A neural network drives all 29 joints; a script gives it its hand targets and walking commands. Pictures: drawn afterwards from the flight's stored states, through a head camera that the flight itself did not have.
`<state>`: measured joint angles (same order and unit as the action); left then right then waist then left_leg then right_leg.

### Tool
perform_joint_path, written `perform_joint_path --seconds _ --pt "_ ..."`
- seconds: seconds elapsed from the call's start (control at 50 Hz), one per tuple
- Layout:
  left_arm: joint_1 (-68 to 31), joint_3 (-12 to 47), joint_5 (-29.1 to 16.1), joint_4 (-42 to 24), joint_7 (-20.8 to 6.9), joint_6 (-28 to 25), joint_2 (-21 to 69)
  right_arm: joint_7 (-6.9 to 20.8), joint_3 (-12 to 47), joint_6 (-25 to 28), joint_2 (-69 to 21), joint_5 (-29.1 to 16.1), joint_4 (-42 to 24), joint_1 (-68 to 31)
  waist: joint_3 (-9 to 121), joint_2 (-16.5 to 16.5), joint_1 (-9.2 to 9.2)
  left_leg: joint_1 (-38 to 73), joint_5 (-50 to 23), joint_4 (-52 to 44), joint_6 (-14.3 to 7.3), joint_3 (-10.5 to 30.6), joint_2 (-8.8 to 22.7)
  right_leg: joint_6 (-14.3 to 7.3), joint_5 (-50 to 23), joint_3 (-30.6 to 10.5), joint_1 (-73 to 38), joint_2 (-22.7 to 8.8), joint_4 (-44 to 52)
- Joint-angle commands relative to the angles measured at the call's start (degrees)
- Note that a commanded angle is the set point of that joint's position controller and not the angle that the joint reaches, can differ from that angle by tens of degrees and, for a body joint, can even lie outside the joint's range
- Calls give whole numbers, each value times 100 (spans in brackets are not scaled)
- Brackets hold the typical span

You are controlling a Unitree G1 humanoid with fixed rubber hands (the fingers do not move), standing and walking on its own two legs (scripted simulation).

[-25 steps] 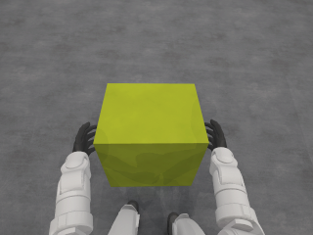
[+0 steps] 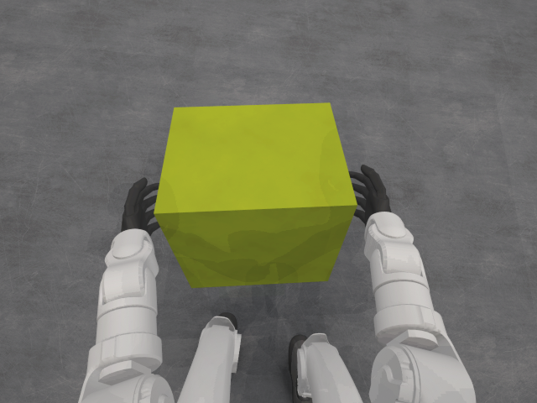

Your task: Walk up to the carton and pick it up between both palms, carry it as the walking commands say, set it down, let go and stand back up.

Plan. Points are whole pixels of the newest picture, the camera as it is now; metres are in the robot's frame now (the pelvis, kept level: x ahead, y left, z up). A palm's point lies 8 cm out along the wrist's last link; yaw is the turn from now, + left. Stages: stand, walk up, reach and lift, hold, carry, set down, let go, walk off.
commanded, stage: set down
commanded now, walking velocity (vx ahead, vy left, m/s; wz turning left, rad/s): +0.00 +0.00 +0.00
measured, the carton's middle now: (256, 200) +0.46 +0.06 -0.20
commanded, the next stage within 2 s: none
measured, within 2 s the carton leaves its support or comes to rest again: neither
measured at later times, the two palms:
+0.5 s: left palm (152, 224) +0.38 +0.24 -0.16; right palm (355, 216) +0.44 -0.12 -0.16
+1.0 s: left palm (161, 218) +0.41 +0.25 -0.25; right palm (335, 218) +0.46 -0.11 -0.25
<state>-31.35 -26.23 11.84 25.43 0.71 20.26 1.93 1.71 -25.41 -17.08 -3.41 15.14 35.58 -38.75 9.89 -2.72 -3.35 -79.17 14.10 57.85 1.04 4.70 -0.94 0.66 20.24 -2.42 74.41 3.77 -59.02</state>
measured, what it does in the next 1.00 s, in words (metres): lowers itself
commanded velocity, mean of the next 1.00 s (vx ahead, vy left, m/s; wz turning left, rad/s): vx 0.00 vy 0.00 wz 0.00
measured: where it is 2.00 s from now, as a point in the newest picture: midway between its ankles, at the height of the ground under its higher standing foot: (260, 374)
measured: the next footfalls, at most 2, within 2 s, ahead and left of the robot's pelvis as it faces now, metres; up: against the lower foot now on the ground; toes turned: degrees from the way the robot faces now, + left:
none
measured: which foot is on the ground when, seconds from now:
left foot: down 0.00-1.00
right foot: down 0.00-1.00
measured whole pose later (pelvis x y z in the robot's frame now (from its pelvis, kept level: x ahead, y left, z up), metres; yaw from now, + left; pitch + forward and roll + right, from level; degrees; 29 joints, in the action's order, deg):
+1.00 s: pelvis -0.02 +0.01 -0.15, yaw -3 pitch +47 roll -5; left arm -49.4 -23.2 4.3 34.6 3.5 19.8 -8.1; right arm -7.2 -17.4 -17.0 3.9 4.6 42.3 -54.7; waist 10.6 -0.9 -4.9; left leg -116.4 22.8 91.8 0.2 3.7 -1.7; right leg 3.5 30.2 -2.6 110.9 5.4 -93.2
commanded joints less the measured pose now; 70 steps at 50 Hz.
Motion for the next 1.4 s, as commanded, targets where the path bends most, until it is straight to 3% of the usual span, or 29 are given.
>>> perform_joint_path --seconds 0.0,0.02,0.14,0.16,0.2,0.22,0.24,0.3,0.32,0.34,0.44,0.5,0.56,0.58,0.6,0.64,0.68,0.7,0.76,0.82,0.84,0.96,0.98,1.12,1.14,1.18,1.2,1.3,1.38 --pt "-4132 3798 -947 -778 -1995 -330 4531 1747 3383 187 -5081 -1343 -112 -3212 5650 881 -472 3557 -1329 184 125 -463 -446 -294 -660 73 -636 619 -80" --pt "-4123 3796 -1022 -700 -2000 -327 4460 1737 3608 158 -5141 -1319 -341 -3354 6089 260 -479 3347 -1475 349 58 -442 -450 -222 -850 170 -828 627 -215" --pt "-3915 3664 -1002 31 -2002 -90 4518 1702 3635 63 -5120 -1463 -24 -3620 5809 169 -455 2975 -1040 765 -22 -438 -520 -153 -251 257 310 641 -635" --pt "-3925 3643 -1101 48 -2025 -121 4624 1697 3517 33 -4949 -1322 225 -3330 5609 128 -238 2763 -1078 864 2 -407 -493 -211 -316 268 354 649 -697" --pt "-4042 3526 -1064 168 -2011 -124 4413 1677 3475 75 -4917 -1376 484 -3540 5317 24 -405 2490 -778 907 21 -384 -445 -179 -42 358 721 621 -762" --pt "-3999 3628 -1072 186 -2037 -125 4764 1669 3365 142 -4807 -1315 254 -3444 5523 271 -213 2533 -1056 1081 46 -439 -450 -230 -324 298 519 597 -861" --pt "-4144 3486 -1166 400 -2101 -166 4571 1601 3265 119 -4870 -1132 556 -3331 5031 -207 -52 2068 -888 1096 -15 -254 -424 -235 -320 322 691 582 -873" --pt "-4278 3423 -1158 695 -2137 -122 4578 1442 3225 149 -4890 -1302 252 -3725 5473 -125 -22 1874 -657 1208 -23 -341 -484 -205 -236 364 438 610 -964" --pt "-4613 3428 -1222 169 -2090 -207 4305 1459 3405 179 -4969 -1462 82 -4027 5687 -254 -296 1975 -731 1318 -41 -385 -437 -172 -271 319 397 605 -1078" --pt "-4827 3515 -1411 32 -2110 -245 4326 1369 3441 188 -5019 -1486 67 -3823 6077 -291 -53 1872 -980 1444 -2 -462 -456 -131 -480 409 187 603 -1100" --pt "-5007 3536 -1563 55 -2048 -222 4159 1199 3607 207 -4670 -1748 -358 -4568 6011 267 -256 1588 -682 1687 45 -614 -540 -185 -234 303 401 644 -1347" --pt "-5067 3270 -1237 558 -1977 -125 4074 1139 2981 156 -4511 -1535 793 -4286 4877 840 -257 1117 29 1632 88 -656 -534 -249 453 269 1271 641 -1423" --pt "-5216 3270 -1074 52 -1968 -294 3630 1142 3066 142 -5034 -1586 806 -4063 5722 410 -302 1134 -778 2061 -19 -708 -497 -132 -302 288 1095 702 -1623" --pt "-5488 3258 -1040 -3 -1953 -299 3614 1139 3022 184 -4894 -1698 686 -4379 5734 792 -486 984 -631 2039 20 -826 -463 -153 -248 223 1041 683 -1736" --pt "-5559 3188 -1125 -44 -1992 -331 3450 1068 3130 155 -4951 -1730 487 -4637 6299 278 -489 954 -665 2139 -51 -775 -477 -80 -364 288 675 683 -1814" --pt "-5300 3138 -1100 166 -1956 -317 3574 1030 3269 246 -4793 -1863 93 -4788 6483 519 -687 865 -968 2295 -2 -890 -453 -101 -595 267 565 673 -1943" --pt "-5184 3204 -1199 271 -1985 -273 3728 958 3327 228 -4775 -1768 226 -4667 6557 423 -413 537 -1011 2519 -2 -907 -469 -51 -858 281 481 682 -2059" --pt "-5259 3120 -1249 231 -2005 -256 3479 898 3617 165 -4877 -1864 -86 -4964 6835 105 -690 462 -817 2434 -62 -919 -489 5 -766 325 122 681 -2132" --pt "-5208 3150 -1354 548 -2019 -240 3600 834 3395 149 -4632 -1656 122 -4773 6277 -124 -292 271 -839 2576 -40 -810 -489 23 -604 487 863 730 -2335" --pt "-5442 3211 -1490 382 -1946 -228 3811 846 3475 242 -4520 -1797 -43 -5011 6275 137 -429 561 -1046 2756 26 -821 -482 -46 -474 448 1259 755 -2474" --pt "-5833 3592 -1822 -202 -1952 -335 3706 803 3594 293 -4594 -1938 -387 -5100 6870 91 -164 842 -1425 2806 68 -685 -497 -72 -762 582 1058 756 -2600" --pt "-5710 3591 -1699 294 -1712 -343 3611 829 3356 395 -4088 -1941 -37 -5333 6426 416 -246 1417 -1493 3059 69 -437 -478 -75 -181 597 2537 735 -2971" --pt "-5901 3688 -1822 202 -1689 -344 3607 826 3337 311 -4119 -1787 188 -5067 6343 84 90 1197 -1251 3115 59 -354 -495 -59 -144 661 2394 696 -2965" --pt "-6411 3326 -1517 723 -1532 -263 3636 1022 2920 280 -3953 -1938 602 -5790 5791 651 -328 1287 -228 3114 30 -270 -434 -104 792 647 3556 708 -3287" --pt "-6582 3544 -1617 343 -1532 -266 3616 1001 2778 284 -3761 -1939 410 -5864 6047 995 -133 1381 -314 3199 100 -238 -388 -161 667 645 3687 658 -3348" --pt "-6737 3323 -1443 758 -1495 -278 3489 1058 2648 220 -3764 -1843 927 -6025 5325 746 -265 800 281 3204 71 -315 -405 -127 1065 644 3884 610 -3358" --pt "-7093 3430 -1588 214 -1439 -324 3559 1084 2754 298 -3707 -2061 414 -6360 6001 1150 -280 1268 185 3251 108 -258 -397 -169 948 617 3766 638 -3512" --pt "-7520 3248 -1674 355 -1417 -322 3240 970 3233 282 -3705 -2311 -298 -7292 6673 548 -623 697 9 3681 -59 -608 -416 -92 776 601 2986 599 -3715" --pt "-7857 3463 -1982 290 -1405 -311 3107 766 3352 200 -3756 -2303 -212 -7310 7428 466 -172 1081 69 3878 -79 -587 -415 -40 688 739 2671 583 -3912"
